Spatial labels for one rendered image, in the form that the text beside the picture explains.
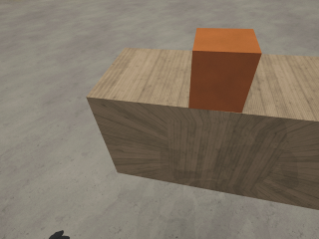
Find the carton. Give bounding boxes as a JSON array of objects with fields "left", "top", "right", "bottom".
[{"left": 188, "top": 28, "right": 262, "bottom": 114}]

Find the pedestal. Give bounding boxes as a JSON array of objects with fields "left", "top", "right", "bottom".
[{"left": 86, "top": 47, "right": 319, "bottom": 210}]

